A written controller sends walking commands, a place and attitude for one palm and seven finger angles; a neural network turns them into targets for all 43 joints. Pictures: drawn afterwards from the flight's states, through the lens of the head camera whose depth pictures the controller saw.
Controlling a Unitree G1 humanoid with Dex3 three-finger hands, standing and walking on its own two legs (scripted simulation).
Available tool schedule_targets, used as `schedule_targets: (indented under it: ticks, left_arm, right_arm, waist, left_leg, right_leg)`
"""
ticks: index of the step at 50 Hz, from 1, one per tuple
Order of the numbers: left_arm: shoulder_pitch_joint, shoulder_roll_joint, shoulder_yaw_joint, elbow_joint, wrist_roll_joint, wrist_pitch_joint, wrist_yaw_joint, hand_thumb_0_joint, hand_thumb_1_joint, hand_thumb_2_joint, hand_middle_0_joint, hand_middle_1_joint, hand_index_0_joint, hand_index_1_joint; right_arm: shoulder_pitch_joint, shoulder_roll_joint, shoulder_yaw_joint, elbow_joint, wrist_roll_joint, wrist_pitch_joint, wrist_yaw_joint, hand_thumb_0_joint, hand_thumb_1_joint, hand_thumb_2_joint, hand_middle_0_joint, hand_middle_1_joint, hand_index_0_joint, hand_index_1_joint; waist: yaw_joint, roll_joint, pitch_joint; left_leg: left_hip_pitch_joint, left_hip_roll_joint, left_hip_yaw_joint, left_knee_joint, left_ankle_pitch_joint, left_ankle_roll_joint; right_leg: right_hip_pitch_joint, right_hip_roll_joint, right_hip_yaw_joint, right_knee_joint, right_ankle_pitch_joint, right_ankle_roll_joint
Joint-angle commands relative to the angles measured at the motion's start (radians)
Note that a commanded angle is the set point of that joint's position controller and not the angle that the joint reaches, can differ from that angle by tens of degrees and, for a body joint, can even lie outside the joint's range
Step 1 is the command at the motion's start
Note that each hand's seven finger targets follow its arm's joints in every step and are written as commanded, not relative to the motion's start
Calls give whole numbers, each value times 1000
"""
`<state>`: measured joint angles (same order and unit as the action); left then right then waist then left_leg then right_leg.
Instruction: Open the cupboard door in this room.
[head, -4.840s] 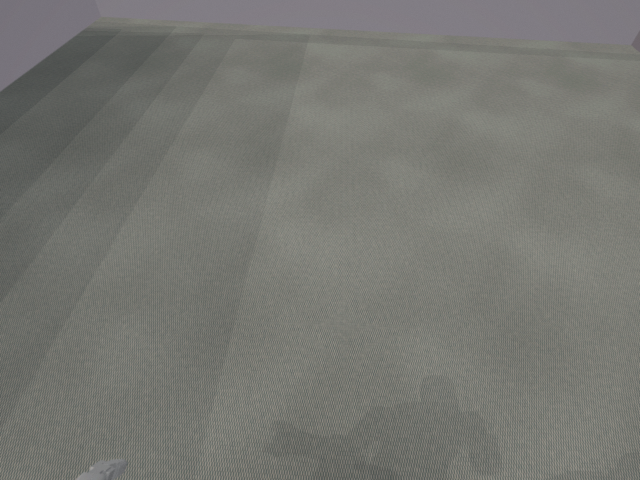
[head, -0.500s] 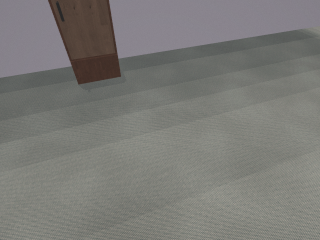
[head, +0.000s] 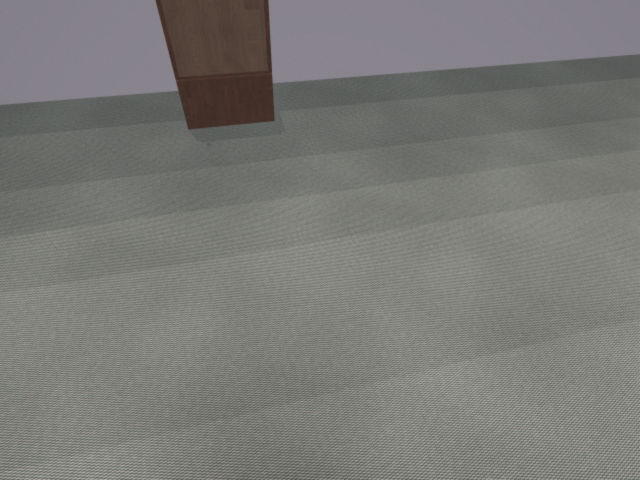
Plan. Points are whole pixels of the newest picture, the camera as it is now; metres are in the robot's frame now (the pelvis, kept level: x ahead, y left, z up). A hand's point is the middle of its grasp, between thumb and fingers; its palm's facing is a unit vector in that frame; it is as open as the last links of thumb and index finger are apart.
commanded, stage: turn or walk to find it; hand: left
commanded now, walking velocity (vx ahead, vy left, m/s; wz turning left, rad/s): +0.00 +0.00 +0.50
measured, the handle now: out of the picture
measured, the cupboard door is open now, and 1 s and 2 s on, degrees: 0 0 0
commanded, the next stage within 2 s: stand and wait in 0.18 s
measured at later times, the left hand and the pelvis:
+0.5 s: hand out of the picture -0.03 +0.15 -0.15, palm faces +0.23 -0.94 -0.23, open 7.4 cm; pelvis +0.02 -0.03 +0.01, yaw +12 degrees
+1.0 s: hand out of the picture +0.00 +0.16 -0.17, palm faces +0.27 -0.94 -0.19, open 7.4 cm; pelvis +0.02 -0.01 +0.01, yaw +13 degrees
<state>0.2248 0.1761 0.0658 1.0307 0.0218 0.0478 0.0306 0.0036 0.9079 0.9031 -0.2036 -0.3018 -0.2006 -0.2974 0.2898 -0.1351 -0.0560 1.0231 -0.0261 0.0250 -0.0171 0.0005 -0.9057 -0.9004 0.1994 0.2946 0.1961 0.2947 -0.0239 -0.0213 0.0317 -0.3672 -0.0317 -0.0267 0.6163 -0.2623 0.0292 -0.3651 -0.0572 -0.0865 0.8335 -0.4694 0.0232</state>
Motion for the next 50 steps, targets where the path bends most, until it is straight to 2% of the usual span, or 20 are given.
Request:
schedule_targets:
  ticks: [1,6,8,9,10,11,12,13,16,20,24,27,29,30,31,34,36,39,46,50]
  left_arm:
    - [-39,66,12,-118,-5,-37,1,0,900,900,-200,-300,-200,-300]
    - [-41,73,6,-156,-18,-34,0,0,900,900,-200,-300,-200,-300]
    - [34,88,9,-144,-16,-38,-7,0,900,900,-200,-300,-200,-300]
    - [98,102,16,-127,-11,-41,-11,0,900,900,-200,-300,-200,-300]
    - [151,153,26,-112,2,-44,-9,0,900,900,-200,-300,-200,-300]
    - [143,246,42,-130,21,-48,0,0,900,900,-200,-300,-200,-300]
    - [75,245,26,-160,3,-41,2,0,900,900,-200,-300,-200,-300]
    - [33,226,30,-167,3,-52,8,0,900,900,-200,-300,-200,-300]
    - [-31,151,-5,-156,1,-73,-3,0,900,900,-200,-300,-200,-300]
    - [98,144,-23,-90,2,-81,0,0,900,900,-200,-300,-200,-300]
    - [179,162,-25,-27,5,-73,6,0,900,900,-200,-300,-200,-300]
    - [153,146,-33,5,-9,-70,12,0,900,900,-200,-300,-200,-300]
    - [209,81,-42,13,-10,-64,13,0,900,900,-200,-300,-200,-300]
    - [199,68,-54,30,-15,-60,17,0,900,900,-200,-300,-200,-300]
    - [158,79,-54,40,-18,-53,17,0,900,900,-200,-300,-200,-300]
    - [163,60,-56,77,-15,-43,9,0,900,900,-200,-300,-200,-300]
    - [204,55,-59,110,-8,-50,6,0,900,900,-200,-300,-200,-300]
    - [161,72,-64,117,-4,-60,5,0,900,900,-200,-300,-200,-300]
    - [127,122,-26,59,-8,-50,9,0,900,900,-200,-300,-200,-300]
    - [94,160,-2,10,-6,-41,8,0,900,900,-200,-300,-200,-300]
  right_arm:
    - [35,-219,-40,-69,-5,-22,-14,0,-900,-900,200,300,200,300]
    - [7,-253,-52,-105,-7,-6,-8,0,-900,-900,200,300,200,300]
    - [-19,-259,-54,-123,-8,-1,3,0,-900,-900,200,300,200,300]
    - [-58,-254,-57,-138,-6,3,7,0,-900,-900,200,300,200,300]
    - [-84,-208,-52,-153,-1,10,11,0,-900,-900,200,300,200,300]
    - [-81,-128,-35,-184,5,7,11,0,-900,-900,200,300,200,300]
    - [-136,-183,-42,-195,-10,7,12,0,-900,-900,200,300,200,300]
    - [-123,-183,-45,-189,-8,17,16,0,-900,-900,200,300,200,300]
    - [-55,-168,-33,-113,-2,17,29,0,-900,-900,200,300,200,300]
    - [-102,-146,-9,-94,9,13,19,0,-900,-900,200,300,200,300]
    - [-170,-125,14,-74,17,-3,12,0,-900,-900,200,300,200,300]
    - [-96,-139,18,-14,17,-26,1,0,-900,-900,200,300,200,300]
    - [-37,-224,-1,15,13,-40,-5,0,-900,-900,200,300,200,300]
    - [-35,-225,2,36,20,-43,-15,0,-900,-900,200,300,200,300]
    - [-36,-216,4,50,21,-42,-21,0,-900,-900,200,300,200,300]
    - [-105,-184,12,54,21,-39,-29,0,-900,-900,200,300,200,300]
    - [-127,-163,15,58,25,-38,-28,0,-900,-900,200,300,200,300]
    - [-119,-119,14,64,26,-30,-17,0,-900,-900,200,300,200,300]
    - [-95,-140,14,43,15,-25,-6,0,-900,-900,200,300,200,300]
    - [-91,-141,6,9,12,-14,1,0,-900,-900,200,300,200,300]
  waist:
    - [-7,180,-71]
    - [-5,170,-108]
    - [21,176,-145]
    - [56,176,-135]
    - [85,52,-84]
    - [89,-274,-5]
    - [77,-163,70]
    - [44,-164,70]
    - [-7,-113,89]
    - [29,-151,31]
    - [67,-182,-1]
    - [21,-131,-51]
    - [26,99,-135]
    - [15,228,-163]
    - [7,265,-126]
    - [39,178,-40]
    - [56,106,-35]
    - [31,-37,52]
    - [43,-11,26]
    - [44,-68,23]
  left_leg:
    - [166,268,-405,-287,278,173]
    - [193,221,-405,-252,397,156]
    - [142,174,-390,-260,146,117]
    - [15,137,-357,-250,-84,78]
    - [-187,51,-263,-116,-223,22]
    - [-413,-65,-69,172,-264,-48]
    - [-341,-1,-82,308,-257,-48]
    - [-289,11,-89,388,-221,-47]
    - [-202,34,-30,453,-81,-64]
    - [-125,46,31,311,-98,-82]
    - [-2,39,86,56,-99,-69]
    - [236,56,81,-231,202,-51]
    - [465,253,-54,-119,724,32]
    - [485,308,-114,-151,842,90]
    - [423,313,-127,-199,854,117]
    - [310,278,-89,-230,683,112]
    - [259,208,-35,-195,503,52]
    - [215,144,-1,-231,191,-13]
    - [123,121,2,-170,217,-16]
    - [52,87,23,-64,170,-27]
  right_leg:
    - [-140,7,85,176,-45,12]
    - [-16,52,80,-80,-9,23]
    - [127,74,55,-247,49,20]
    - [275,68,33,-372,104,15]
    - [413,-35,134,-508,51,-17]
    - [438,-324,511,-667,-167,-113]
    - [209,-411,514,-702,-103,-154]
    - [127,-381,533,-700,-69,-161]
    - [140,-207,216,-588,348,-129]
    - [267,-183,121,-480,855,-127]
    - [318,-178,137,-429,992,-141]
    - [258,-122,111,-328,882,-76]
    - [94,-55,64,-270,431,-18]
    - [84,-31,25,-233,133,12]
    - [93,-21,34,-175,-9,18]
    - [117,-43,56,-239,27,11]
    - [192,-46,58,-427,254,9]
    - [152,-79,97,-490,356,-10]
    - [200,-123,70,-441,358,-26]
    - [192,-195,98,-447,329,-71]
